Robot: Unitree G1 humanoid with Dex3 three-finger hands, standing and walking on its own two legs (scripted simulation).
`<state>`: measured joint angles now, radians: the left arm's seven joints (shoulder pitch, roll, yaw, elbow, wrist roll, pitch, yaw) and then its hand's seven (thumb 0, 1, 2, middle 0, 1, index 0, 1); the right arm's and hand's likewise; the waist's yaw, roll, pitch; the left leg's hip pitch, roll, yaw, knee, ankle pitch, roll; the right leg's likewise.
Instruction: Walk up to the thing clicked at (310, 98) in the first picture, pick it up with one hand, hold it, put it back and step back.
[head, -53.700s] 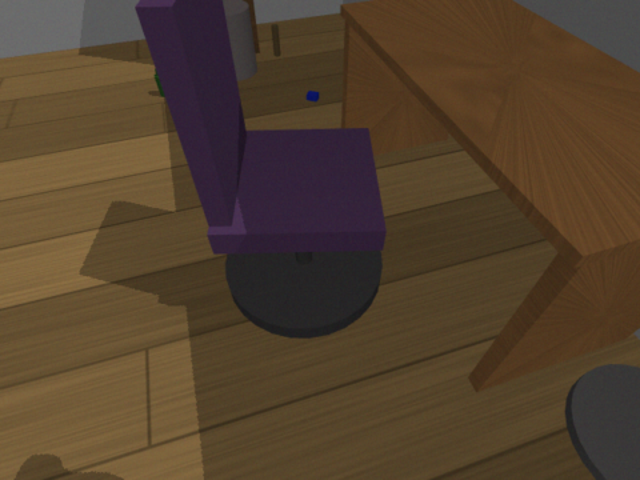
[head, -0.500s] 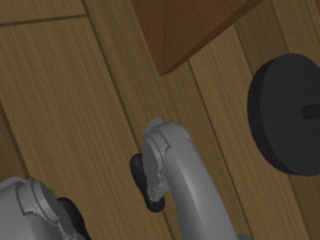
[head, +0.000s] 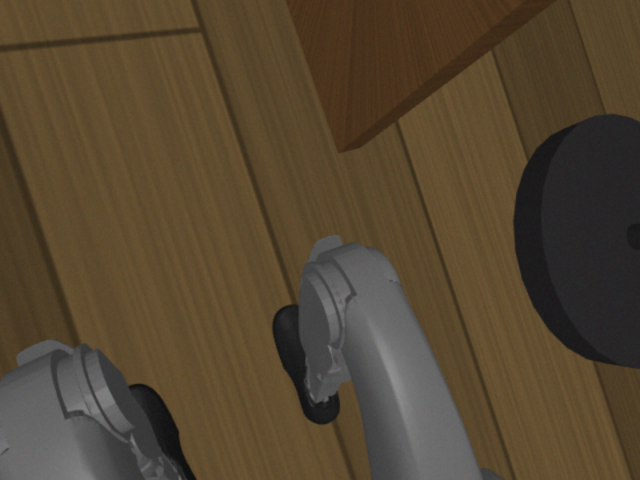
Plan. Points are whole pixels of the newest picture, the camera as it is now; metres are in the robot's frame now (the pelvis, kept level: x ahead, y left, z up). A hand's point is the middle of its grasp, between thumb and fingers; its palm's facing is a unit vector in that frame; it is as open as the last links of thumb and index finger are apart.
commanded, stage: close in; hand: left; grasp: from above
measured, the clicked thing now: out of the picture +0.49 +0.30 -0.31
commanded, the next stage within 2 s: rest palm in 0.02 s
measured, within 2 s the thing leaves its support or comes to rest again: neither
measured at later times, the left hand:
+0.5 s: hand out of the picture +0.48 +0.29 -0.24, palm faces -0.17 -0.40 -0.90, open 14.2 cm
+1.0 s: hand out of the picture +0.49 +0.29 -0.26, palm faces -0.17 -0.39 -0.90, open 14.2 cm
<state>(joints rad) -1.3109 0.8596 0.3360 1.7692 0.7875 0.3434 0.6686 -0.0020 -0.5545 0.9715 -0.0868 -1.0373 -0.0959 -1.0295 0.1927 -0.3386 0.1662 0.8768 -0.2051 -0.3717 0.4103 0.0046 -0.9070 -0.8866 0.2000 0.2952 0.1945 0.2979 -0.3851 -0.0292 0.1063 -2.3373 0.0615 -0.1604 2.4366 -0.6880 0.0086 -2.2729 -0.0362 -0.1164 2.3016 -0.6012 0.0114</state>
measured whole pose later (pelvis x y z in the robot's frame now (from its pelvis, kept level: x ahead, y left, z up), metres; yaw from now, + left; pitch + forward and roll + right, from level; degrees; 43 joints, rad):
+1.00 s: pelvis +0.00 +0.01 -0.01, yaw -5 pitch +28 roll -15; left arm -1.34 1.07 0.30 1.84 0.74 0.29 0.77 0.00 -0.54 0.96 -0.08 -1.06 -0.09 -1.05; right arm 0.13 -0.41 0.35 0.69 -0.24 -0.39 0.43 0.02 -0.93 -0.90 0.20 0.29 0.19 0.30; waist -0.49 -0.14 0.29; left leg -2.32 0.06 -0.26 2.50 -0.71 0.02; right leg -2.21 -0.01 -0.19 2.29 -0.59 0.04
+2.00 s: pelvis +0.00 +0.01 +0.00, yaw -6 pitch +28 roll -16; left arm -1.34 1.13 0.27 1.79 0.71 0.29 0.74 0.00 -0.34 0.85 -0.17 -1.02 -0.21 -0.99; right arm 0.11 -0.44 0.40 0.63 -0.24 -0.38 0.41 0.02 -0.93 -0.90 0.20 0.29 0.19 0.30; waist -0.49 -0.18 0.32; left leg -2.32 0.06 -0.28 2.51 -0.72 0.02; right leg -2.20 0.00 -0.21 2.27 -0.59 0.04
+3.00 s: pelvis +0.00 +0.01 +0.00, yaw -6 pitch +28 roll -16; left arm -1.32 1.11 0.27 1.79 0.69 0.28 0.75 0.01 0.31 0.41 -0.65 -0.71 -0.73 -0.61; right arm 0.11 -0.44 0.40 0.63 -0.24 -0.39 0.40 0.02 -0.92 -0.89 0.20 0.29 0.19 0.30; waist -0.49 -0.18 0.32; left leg -2.32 0.07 -0.28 2.51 -0.72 0.01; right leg -2.20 0.00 -0.21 2.27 -0.59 0.04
